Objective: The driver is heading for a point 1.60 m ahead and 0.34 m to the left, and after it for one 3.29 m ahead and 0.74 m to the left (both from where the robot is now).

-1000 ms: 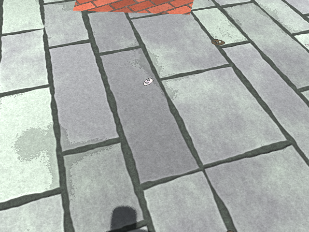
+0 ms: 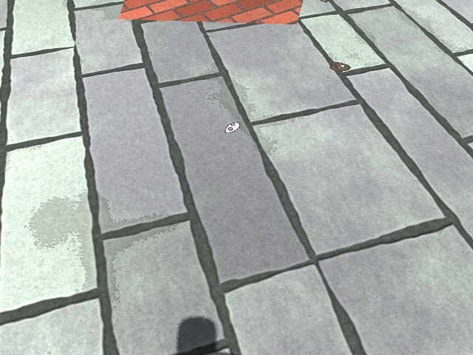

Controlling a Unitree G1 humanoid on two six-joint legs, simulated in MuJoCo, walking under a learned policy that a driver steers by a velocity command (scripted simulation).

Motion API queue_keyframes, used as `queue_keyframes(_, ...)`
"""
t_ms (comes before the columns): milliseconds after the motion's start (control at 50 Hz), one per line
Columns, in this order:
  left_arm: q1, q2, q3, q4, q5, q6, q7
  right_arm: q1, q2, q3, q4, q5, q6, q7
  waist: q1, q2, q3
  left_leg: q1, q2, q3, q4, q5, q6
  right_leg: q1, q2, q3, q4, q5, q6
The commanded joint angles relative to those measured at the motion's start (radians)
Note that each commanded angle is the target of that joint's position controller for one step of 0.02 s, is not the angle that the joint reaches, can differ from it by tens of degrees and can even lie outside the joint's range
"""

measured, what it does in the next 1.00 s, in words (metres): lifts its left foot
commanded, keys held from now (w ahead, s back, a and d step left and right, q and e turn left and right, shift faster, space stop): no key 0.72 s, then w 0.28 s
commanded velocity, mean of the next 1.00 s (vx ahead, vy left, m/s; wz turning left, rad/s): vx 0.06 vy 0.00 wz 0.00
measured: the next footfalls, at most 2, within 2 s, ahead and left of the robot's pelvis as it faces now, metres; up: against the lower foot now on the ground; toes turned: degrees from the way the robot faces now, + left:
left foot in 1.06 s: +0.13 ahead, +0.17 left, +0.00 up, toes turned +4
right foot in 1.58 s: +0.50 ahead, -0.04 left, +0.00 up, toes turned -2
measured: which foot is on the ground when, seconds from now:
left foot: down 0.00-0.78, up 0.80-1.00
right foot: down 0.00-1.00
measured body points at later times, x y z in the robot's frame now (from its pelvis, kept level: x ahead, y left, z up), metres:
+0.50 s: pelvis +0.00 +0.00 +0.00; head +0.01 +0.00 +0.45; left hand +0.00 +0.22 -0.16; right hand -0.01 -0.23 -0.16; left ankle -0.01 +0.15 -0.74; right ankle -0.02 -0.10 -0.74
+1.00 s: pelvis +0.04 +0.04 +0.00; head +0.05 +0.05 +0.45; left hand -0.03 +0.28 -0.16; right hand +0.11 -0.22 -0.13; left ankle +0.07 +0.16 -0.71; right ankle -0.03 -0.10 -0.74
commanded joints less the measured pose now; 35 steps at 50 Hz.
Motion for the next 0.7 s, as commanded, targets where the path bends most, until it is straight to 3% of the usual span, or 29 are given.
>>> queue_keyframes(20,0.057,0.080,0.012,-0.020,0.000,-0.006,0.002,0.064,-0.081,-0.012,-0.012,0.000,-0.005,-0.003,0.000,-0.011,0.034,-0.025,0.005,0.004,-0.067,0.154,0.010,-0.034,-0.057,0.057,-0.105,0.203,-0.003)
queue_keyframes(700,0.105,0.073,0.006,-0.035,-0.002,-0.011,0.002,0.097,-0.071,-0.010,-0.001,0.002,-0.003,-0.003,-0.001,-0.010,0.039,-0.028,0.005,0.002,-0.068,0.161,0.009,-0.040,-0.057,0.053,-0.106,0.214,-0.006)
Keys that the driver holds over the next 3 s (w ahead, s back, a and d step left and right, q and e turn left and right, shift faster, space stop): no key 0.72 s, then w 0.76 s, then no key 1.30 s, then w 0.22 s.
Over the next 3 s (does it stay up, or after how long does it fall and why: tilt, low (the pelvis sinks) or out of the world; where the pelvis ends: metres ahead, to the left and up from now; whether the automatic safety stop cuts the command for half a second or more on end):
stays up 0.50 0.09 0.00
